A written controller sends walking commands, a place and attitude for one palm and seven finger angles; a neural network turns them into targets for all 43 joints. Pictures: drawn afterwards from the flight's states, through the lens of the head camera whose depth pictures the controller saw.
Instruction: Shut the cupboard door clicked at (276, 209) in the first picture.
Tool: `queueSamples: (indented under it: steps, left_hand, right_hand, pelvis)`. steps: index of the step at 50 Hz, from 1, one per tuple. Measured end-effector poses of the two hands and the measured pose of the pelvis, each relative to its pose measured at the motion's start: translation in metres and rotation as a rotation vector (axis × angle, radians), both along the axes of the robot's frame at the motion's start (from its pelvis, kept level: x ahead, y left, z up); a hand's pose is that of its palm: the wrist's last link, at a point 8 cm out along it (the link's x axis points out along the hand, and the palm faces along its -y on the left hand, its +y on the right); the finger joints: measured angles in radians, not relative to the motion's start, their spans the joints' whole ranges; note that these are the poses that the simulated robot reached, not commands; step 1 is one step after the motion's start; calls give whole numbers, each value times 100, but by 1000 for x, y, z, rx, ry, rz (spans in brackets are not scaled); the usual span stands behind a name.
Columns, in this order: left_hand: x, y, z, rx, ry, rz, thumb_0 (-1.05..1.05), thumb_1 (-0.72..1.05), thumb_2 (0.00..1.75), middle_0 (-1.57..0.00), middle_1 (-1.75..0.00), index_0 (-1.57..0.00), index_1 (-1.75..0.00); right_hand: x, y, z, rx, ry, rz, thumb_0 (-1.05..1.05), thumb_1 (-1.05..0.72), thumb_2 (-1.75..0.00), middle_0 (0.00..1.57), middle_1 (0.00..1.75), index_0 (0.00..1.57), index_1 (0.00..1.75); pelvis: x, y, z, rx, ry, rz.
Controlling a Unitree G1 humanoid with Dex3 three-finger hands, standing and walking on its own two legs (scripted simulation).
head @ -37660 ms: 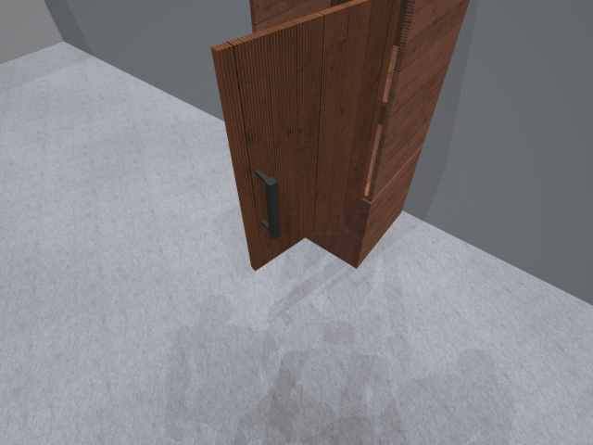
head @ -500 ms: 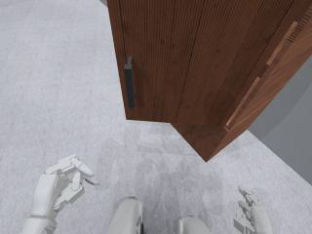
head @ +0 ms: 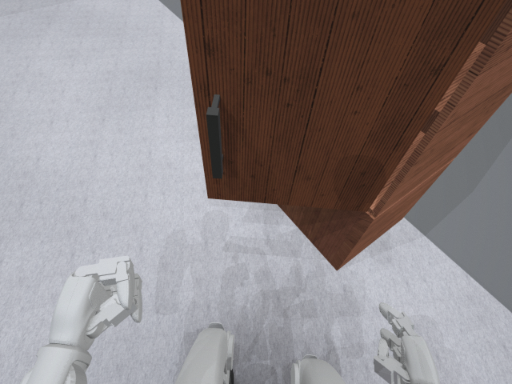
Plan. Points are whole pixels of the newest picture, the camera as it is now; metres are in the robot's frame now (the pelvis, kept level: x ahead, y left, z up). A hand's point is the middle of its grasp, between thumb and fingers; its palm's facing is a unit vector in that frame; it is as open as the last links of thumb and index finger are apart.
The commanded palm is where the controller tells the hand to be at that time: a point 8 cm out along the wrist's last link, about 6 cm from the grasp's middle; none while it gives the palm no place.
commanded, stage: raise the hand and make a fist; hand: left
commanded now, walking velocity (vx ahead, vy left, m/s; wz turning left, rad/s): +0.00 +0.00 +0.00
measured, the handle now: (217, 139) +0.54 +0.13 +0.03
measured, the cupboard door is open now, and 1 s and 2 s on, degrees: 50 50 50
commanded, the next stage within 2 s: bring the fist close to the handle in 0.40 s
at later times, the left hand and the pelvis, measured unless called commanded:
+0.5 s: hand (144, 295) +0.23 +0.18 +0.05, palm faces -0.01 -1.00 -0.04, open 3.1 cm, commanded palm +0.21 +0.23 +0.05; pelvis +0.01 -0.01 +0.00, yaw +0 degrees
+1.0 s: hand (186, 235) +0.33 +0.14 +0.04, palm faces -0.04 -1.00 -0.02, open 3.1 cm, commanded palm +0.32 +0.18 +0.04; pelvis +0.01 -0.01 +0.00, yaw -1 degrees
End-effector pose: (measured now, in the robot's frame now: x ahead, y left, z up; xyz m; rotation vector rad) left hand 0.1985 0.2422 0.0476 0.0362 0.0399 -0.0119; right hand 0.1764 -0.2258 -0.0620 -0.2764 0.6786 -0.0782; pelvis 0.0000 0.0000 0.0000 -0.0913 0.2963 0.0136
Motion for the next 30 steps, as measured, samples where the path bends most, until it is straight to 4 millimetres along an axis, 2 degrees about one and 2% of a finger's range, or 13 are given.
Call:
queueSamples:
  steps: [10, 30]
  left_hand:
    - [6, -6, 0, 0, 4, 0, 2, 90, 90, -130, -150, -129, -150]
    - [16, -17, -1, -4, -15, -10, 2, 90, 90, -130, -150, -130, -150]
  right_hand:
    - [-7, -14, -6, -2, 25, -37, 2, -90, -90, 21, 30, 20, 30]
    - [11, -12, -9, 8, 5, -13, 2, -90, -90, 21, 30, 20, 30]
  pelvis:
    - [3, -5, -1, 9, 8, -7]
    - [8, -10, -4, 13, 18, -6]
